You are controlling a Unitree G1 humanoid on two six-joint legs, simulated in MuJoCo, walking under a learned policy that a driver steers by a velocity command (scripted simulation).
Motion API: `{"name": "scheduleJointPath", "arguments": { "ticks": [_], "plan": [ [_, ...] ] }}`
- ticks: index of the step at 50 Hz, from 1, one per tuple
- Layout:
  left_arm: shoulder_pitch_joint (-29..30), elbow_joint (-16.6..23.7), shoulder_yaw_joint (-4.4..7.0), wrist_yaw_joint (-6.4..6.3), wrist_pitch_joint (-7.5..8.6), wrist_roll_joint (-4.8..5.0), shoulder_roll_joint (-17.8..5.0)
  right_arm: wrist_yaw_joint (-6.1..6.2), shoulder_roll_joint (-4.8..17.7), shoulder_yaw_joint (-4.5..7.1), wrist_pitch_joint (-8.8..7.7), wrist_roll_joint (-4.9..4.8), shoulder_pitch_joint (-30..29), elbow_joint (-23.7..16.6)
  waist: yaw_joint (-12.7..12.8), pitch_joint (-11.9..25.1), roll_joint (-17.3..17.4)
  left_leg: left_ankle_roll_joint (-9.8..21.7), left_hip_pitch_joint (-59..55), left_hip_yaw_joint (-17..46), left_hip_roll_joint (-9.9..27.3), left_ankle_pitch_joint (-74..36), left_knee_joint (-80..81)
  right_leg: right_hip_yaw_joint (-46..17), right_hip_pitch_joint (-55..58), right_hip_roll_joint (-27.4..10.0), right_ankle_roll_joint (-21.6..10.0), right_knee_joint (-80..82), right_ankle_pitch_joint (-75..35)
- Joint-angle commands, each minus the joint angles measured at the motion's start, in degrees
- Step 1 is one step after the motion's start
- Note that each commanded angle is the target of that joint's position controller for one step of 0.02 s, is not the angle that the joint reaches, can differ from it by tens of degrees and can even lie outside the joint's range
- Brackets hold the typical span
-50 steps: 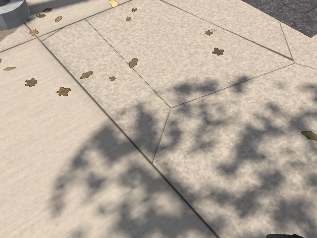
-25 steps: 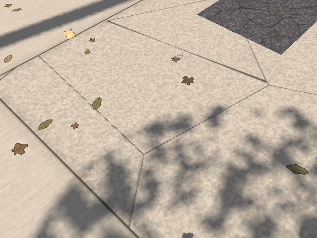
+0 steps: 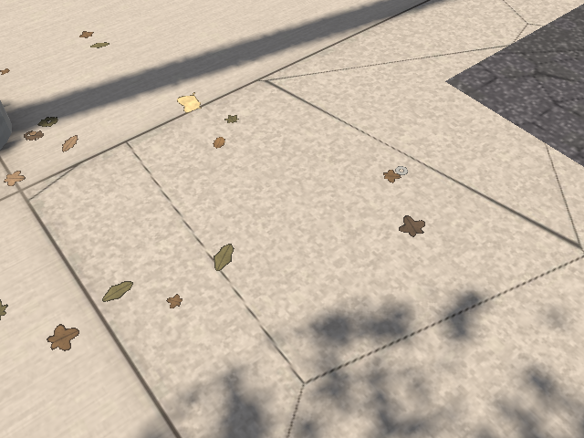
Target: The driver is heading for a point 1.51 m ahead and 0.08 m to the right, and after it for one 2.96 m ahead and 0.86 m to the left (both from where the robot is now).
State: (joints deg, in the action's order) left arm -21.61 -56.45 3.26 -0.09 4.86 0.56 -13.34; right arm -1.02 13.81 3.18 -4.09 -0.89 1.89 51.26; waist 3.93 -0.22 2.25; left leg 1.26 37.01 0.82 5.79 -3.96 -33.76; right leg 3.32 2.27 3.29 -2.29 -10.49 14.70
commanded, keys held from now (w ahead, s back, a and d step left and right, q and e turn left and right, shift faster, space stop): w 1.00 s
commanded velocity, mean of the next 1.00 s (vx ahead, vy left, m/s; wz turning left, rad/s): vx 0.50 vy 0.00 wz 0.00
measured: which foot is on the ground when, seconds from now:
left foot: up 0.00-0.10, down 0.12-0.70, up 0.72-1.00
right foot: down 0.00-0.12, up 0.14-0.66, down 0.68-1.00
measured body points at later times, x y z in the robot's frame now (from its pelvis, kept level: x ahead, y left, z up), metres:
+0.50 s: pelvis +0.28 +0.05 +0.01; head +0.30 +0.06 +0.45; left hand +0.45 +0.30 -0.11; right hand +0.27 -0.21 -0.13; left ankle +0.21 +0.14 -0.74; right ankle +0.47 -0.13 -0.68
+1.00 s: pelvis +0.56 -0.01 +0.01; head +0.58 -0.02 +0.46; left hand +0.57 +0.25 -0.13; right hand +0.71 -0.28 -0.11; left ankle +0.72 +0.17 -0.67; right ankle +0.53 -0.10 -0.74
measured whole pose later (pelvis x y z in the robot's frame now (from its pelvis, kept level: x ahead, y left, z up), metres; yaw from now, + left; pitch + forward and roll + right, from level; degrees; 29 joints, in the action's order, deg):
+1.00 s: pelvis +0.56 -0.01 +0.01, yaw +0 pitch +1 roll -1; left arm -19.5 -56.6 3.3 0.4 5.1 -0.1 -13.1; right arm 0.4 15.4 4.4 -4.0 -0.5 6.0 52.5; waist 3.0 -0.1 2.2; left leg 0.6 39.4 2.3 8.1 1.6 -46.4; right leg 3.3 -4.5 3.4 -3.6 -12.9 9.8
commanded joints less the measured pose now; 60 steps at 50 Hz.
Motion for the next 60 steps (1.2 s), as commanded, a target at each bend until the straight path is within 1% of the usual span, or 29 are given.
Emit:
{"name": "scheduleJointPath", "arguments": {
  "ticks": [1, 3, 5, 6, 7, 8, 9, 10, 11, 13, 15, 19, 23, 29, 31, 33, 34, 35, 36, 37, 38, 39, 40, 42, 44, 50, 55, 58, 60],
  "plan": [
    [-2.85, 0.38, 2.24, -0.58, -0.35, 0.42, -9.59, -1.01, 3.89, 0.34, -1.39, -0.34, -8.06, -5.67, -0.1, -5.24, -6.04, 1.38, 2.78, -0.39, -0.81, 3.0, 3.33, -7.04, 1.71, -18.16, -8.25, 0.31, -19.42],
    [-1.45, 0.39, 2.6, -0.79, -0.84, 0.52, -10.4, -1.39, 5.53, 0.91, -1.74, -0.42, -5.28, -5.4, -2.31, -3.3, -7.21, 2.89, -2.79, -1.56, -2.38, 7.06, 4.64, -6.84, 3.42, -18.81, -7.14, -3.46, -27.95],
    [0.85, 0.94, 2.31, -0.84, -1.41, 0.48, -9.85, -1.04, 9.25, 3.04, -1.82, -0.12, 8.05, -1.39, -9.18, 4.67, -7.26, 5.44, -22.05, -4.63, -6.09, 7.19, 5.87, -3.61, 0.25, -15.0, -4.8, -18.39, -43.14],
    [0.56, 2.12, 1.42, -0.86, -1.44, -0.31, -8.15, -0.49, 13.23, 4.35, -1.75, 0.57, 18.85, 1.15, -12.69, 12.73, -2.47, 8.84, -40.12, 4.69, 2.13, 6.43, 4.07, -1.34, -11.28, -11.69, -2.78, -35.11, -31.15],
    [-6.43, 2.43, -0.76, -0.14, -0.18, -0.57, -0.57, -0.5, 17.65, 5.3, -1.4, 0.71, 24.06, 2.62, -9.48, 20.34, 12.3, 18.28, -60.41, 32.18, 15.75, 17.26, 9.62, -1.39, -35.16, -0.64, 1.41, -57.07, 3.84],
    [-3.54, 1.88, 0.02, 0.14, 1.29, 0.42, -4.48, -0.58, 12.6, 3.65, -1.39, 0.27, 23.47, 2.45, -10.95, 21.4, 10.07, 17.49, -60.26, 40.48, 16.11, 22.8, 16.04, -10.07, -41.83, -1.18, 0.48, -64.93, 17.96],
    [1.62, 3.72, 1.06, 0.36, 2.2, 1.97, -8.25, -0.47, 10.16, 2.85, -1.6, 0.09, 18.28, 1.58, -10.09, 13.04, 7.74, 14.67, -53.23, 32.16, 14.44, 22.55, 16.8, -9.84, -46.39, -4.47, -0.66, -66.88, 14.57],
    [5.03, 4.57, 1.1, 0.02, 2.42, 2.12, -8.57, -0.43, 8.43, 2.23, -1.69, 0.38, 13.2, 0.21, -8.35, 8.1, 3.09, 13.0, -44.36, 24.81, 12.38, 18.31, 18.1, -8.01, -45.02, -7.84, -1.07, -64.43, 9.02],
    [6.78, 4.73, 1.5, -0.42, 2.14, 1.25, -8.28, -0.65, 6.66, 1.71, -1.83, 0.98, 9.87, -0.19, -6.66, 4.15, 0.79, 12.18, -36.16, 19.67, 10.32, 13.77, 20.08, -7.24, -42.51, -9.79, -0.95, -60.67, 5.24],
    [4.29, 4.1, 1.73, -0.7, 0.52, 0.69, -6.17, -0.9, 4.84, 1.12, -2.17, 1.59, 8.43, 0.18, -3.6, 2.78, 2.87, 11.39, -28.56, 14.13, 7.62, 10.42, 23.38, -7.62, -36.06, -11.91, -0.85, -56.21, 1.62],
    [4.43, 4.21, 1.66, -0.86, -0.5, 0.49, -4.73, -0.52, 6.3, 1.41, -2.41, 1.25, 10.09, 1.14, -2.95, 1.17, 2.39, 12.24, -25.96, 11.0, 7.13, 8.01, 25.81, -6.89, -36.23, -12.49, 0.0, -52.57, -0.5],
    [12.28, 6.84, 1.9, -0.83, -0.69, -0.25, -4.99, 0.91, 8.26, 1.72, -2.09, 1.06, 13.89, 2.5, -4.41, -1.31, 0.68, 11.84, -28.58, 7.33, 6.68, 3.63, 27.62, -6.46, -42.76, -12.57, 2.03, -40.55, -11.87],
    [19.76, 8.72, 1.21, 0.06, -0.2, 0.08, -3.58, 1.41, 8.48, 1.55, -1.69, 0.5, 17.27, 3.63, -6.73, -2.88, 1.09, 9.94, -30.1, 2.95, 4.73, 3.42, 27.94, -4.08, -40.64, -10.25, 2.1, -28.12, -20.95],
    [27.54, 12.04, 0.49, 2.06, 0.62, 0.72, -4.08, 1.73, 9.49, 2.08, -0.15, -0.01, 22.16, 6.35, -8.48, -5.28, 1.35, 9.51, -40.63, 3.17, 8.96, 0.08, 23.32, -3.46, -42.1, -8.38, 0.3, -19.81, -15.76],
    [25.06, 11.88, 0.96, 2.48, 0.94, 0.8, -5.67, 1.93, 10.29, 2.47, 0.36, -0.14, 21.03, 6.32, -6.27, -3.64, 2.49, 8.41, -42.65, 3.09, 9.86, -7.96, 19.68, -2.59, -37.24, -6.97, -1.29, -18.39, -11.64],
    [12.43, 8.16, 2.98, 2.17, 1.05, 0.43, -9.33, 1.96, 9.97, 2.31, 0.88, -0.21, 18.46, 5.61, 0.55, 4.02, 2.67, 6.22, -40.2, -0.04, 6.39, -24.37, 5.56, 0.48, -18.86, -3.23, -3.92, -16.85, -11.53],
    [1.48, 5.45, 4.27, 1.66, 1.0, -0.22, -13.07, 1.95, 8.17, 1.45, 0.91, 0.44, 18.52, 4.46, 4.27, 12.16, -1.13, 4.3, -29.55, -2.3, 3.25, -14.83, -10.12, -7.04, -0.79, -10.01, -7.13, -19.17, -12.95],
    [-4.27, 4.0, 5.41, 1.49, 0.62, -0.68, -18.16, 1.4, 1.28, -0.57, -0.28, 0.87, 24.9, 3.73, 1.79, 19.8, -15.23, -0.02, -5.73, -3.53, -7.48, 15.51, -32.65, -34.06, 20.04, -24.01, -16.24, -14.31, -3.0],
    [-4.08, 4.12, 3.82, 1.63, 0.54, -0.2, -13.56, 0.95, 3.95, -0.13, -1.83, 0.07, 23.37, 4.55, 2.71, 22.44, -15.26, 0.59, 1.5, 5.18, -8.12, 36.52, -40.94, -45.25, 21.45, -25.91, -16.9, -7.4, 1.64],
    [1.01, 4.82, 2.86, 1.52, 0.68, 0.15, -10.79, 0.64, 8.08, 1.03, -2.76, -1.53, 18.28, 2.96, 1.97, 13.83, -12.49, 1.64, 6.57, 5.42, -4.6, 33.8, -43.9, -36.77, 14.65, -24.01, -13.9, -6.9, 2.06],
    [5.74, 6.07, 2.25, 1.46, 0.72, -0.03, -9.02, 0.84, 8.35, 1.06, -3.09, -1.76, 14.64, 2.17, 0.54, 8.42, -8.27, 2.09, 5.82, 3.69, -1.36, 28.4, -41.8, -28.73, 5.83, -21.65, -12.0, -5.7, -1.99],
    [9.17, 6.45, 1.79, 1.66, 0.83, -0.6, -7.51, 1.26, 7.83, 1.38, -2.89, -1.08, 12.84, 1.93, -1.21, 4.48, -5.68, 1.98, 3.51, 2.82, 0.64, 24.35, -37.83, -23.47, -2.4, -19.54, -11.04, -3.68, -6.09],
    [10.87, 6.52, 1.23, 1.84, 1.1, -1.14, -5.81, 1.55, 7.23, 1.76, -2.08, -0.59, 13.56, 2.24, -3.23, 2.96, -6.41, 2.02, -0.27, 3.2, 2.33, 21.78, -34.73, -19.47, -7.69, -17.46, -10.06, -1.84, -8.88],
    [10.48, 5.77, 1.19, 1.95, 1.39, -1.07, -5.81, 1.68, 4.57, 1.56, -0.57, -0.32, 15.5, 2.76, -4.84, 2.21, -7.26, 1.49, -3.84, 2.78, 3.08, 19.83, -31.27, -16.03, -12.35, -16.36, -10.59, 1.08, -10.95],
    [8.69, 4.82, 1.59, 1.32, 1.59, -0.95, -7.7, 1.87, 4.46, 1.69, 0.06, 0.08, 13.13, 1.77, -5.03, 0.45, -6.4, 0.43, -1.29, 2.37, 3.47, 15.88, -26.72, -13.63, -13.22, -16.23, -11.37, 3.09, -13.12],
    [3.7, 2.86, 1.7, -0.19, 0.99, -0.3, -8.97, 1.08, 3.48, 1.31, -0.41, 0.38, 1.36, -1.8, -2.06, -2.48, -5.82, -1.06, 1.02, 0.45, 1.52, -0.83, -6.55, -7.37, -10.43, -14.06, -9.16, 4.67, -14.93],
    [-1.19, 0.17, 2.07, -0.46, 0.05, 0.34, -9.66, -0.3, 3.54, 0.57, -0.87, -0.24, -6.25, -4.55, 0.24, -4.94, -5.6, -0.15, 1.53, -0.34, -0.25, 0.06, 1.8, -6.69, -2.96, -16.75, -8.77, 2.3, -14.72],
    [-0.73, -0.37, 2.64, -0.79, -0.82, 0.59, -10.66, -1.14, 5.29, 0.91, -1.43, -0.39, -5.39, -5.27, -1.61, -4.09, -6.58, 1.95, -1.56, -0.67, -1.32, 6.05, 4.27, -7.27, 1.55, -19.06, -7.47, -1.86, -21.04],
    [1.78, 0.18, 2.67, -0.88, -1.4, 0.69, -10.9, -1.05, 8.12, 2.46, -1.66, -0.14, 3.93, -2.76, -7.1, 1.56, -7.26, 4.07, -15.67, -3.86, -4.85, 7.99, 5.86, -4.79, 0.86, -16.72, -5.56, -12.72, -37.87]
  ]
}}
